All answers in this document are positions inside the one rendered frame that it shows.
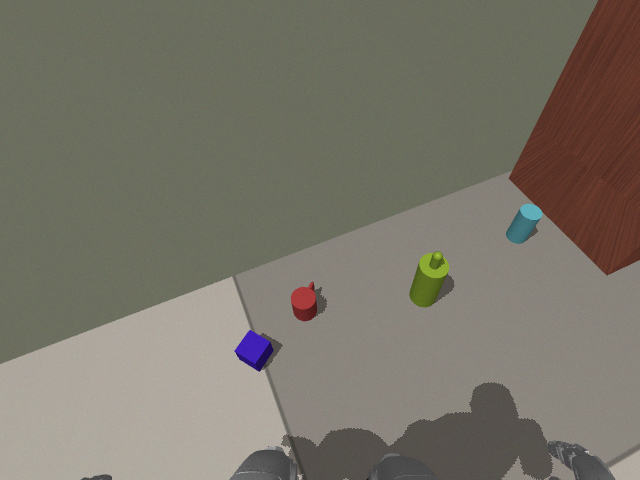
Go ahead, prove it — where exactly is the right robot hand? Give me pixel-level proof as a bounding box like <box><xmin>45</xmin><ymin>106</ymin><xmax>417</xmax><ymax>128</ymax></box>
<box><xmin>547</xmin><ymin>441</ymin><xmax>616</xmax><ymax>480</ymax></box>

